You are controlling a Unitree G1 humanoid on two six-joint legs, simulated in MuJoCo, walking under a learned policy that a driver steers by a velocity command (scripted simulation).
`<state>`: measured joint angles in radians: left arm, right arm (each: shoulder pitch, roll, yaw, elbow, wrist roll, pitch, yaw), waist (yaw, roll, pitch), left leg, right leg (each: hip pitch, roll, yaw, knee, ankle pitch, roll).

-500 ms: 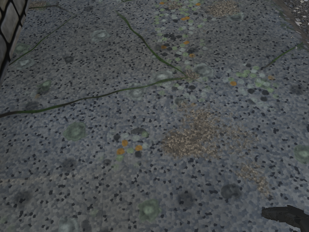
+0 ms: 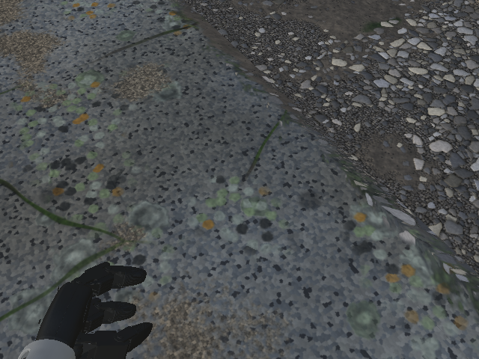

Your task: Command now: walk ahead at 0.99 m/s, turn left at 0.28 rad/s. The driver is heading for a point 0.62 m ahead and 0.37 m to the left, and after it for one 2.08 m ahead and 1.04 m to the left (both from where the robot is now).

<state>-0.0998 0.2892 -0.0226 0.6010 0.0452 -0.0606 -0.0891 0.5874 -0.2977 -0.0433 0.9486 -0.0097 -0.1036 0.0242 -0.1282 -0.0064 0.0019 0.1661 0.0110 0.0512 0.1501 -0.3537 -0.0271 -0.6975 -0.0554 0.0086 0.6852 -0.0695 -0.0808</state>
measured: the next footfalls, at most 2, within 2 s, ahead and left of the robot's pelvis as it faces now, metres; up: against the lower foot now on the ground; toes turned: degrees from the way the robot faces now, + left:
right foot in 0.06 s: +0.25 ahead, -0.13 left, +0.00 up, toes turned +1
left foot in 0.50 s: +0.64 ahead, +0.11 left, +0.00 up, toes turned +27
